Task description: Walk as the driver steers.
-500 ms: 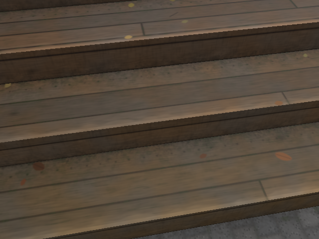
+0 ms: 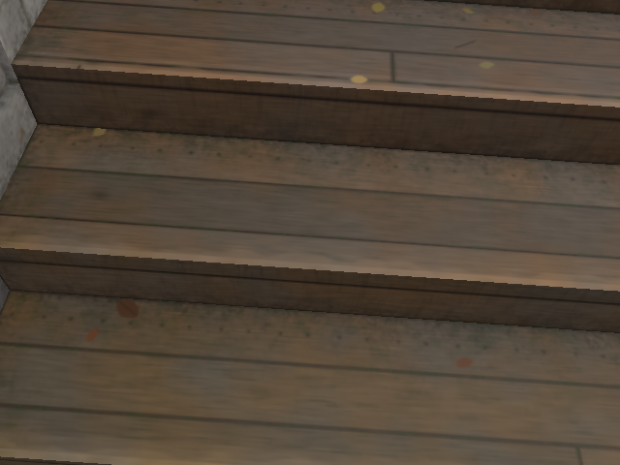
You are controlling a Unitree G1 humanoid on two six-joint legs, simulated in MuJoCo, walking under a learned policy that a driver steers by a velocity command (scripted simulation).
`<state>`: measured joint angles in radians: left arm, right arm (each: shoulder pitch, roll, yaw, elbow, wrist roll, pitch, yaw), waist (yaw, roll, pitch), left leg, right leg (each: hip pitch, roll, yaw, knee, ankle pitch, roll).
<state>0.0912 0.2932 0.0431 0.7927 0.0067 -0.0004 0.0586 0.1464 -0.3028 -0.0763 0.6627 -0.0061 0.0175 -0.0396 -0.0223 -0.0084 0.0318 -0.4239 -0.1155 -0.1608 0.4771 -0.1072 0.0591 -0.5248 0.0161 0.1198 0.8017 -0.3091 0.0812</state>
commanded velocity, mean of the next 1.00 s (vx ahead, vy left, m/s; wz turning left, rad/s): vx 0.26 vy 0.00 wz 0.13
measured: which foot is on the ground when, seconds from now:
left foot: down 0.00-0.10, up 0.12-0.52, down 0.54-1.00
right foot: up 0.00-0.08, down 0.10-0.54, up 0.56-1.00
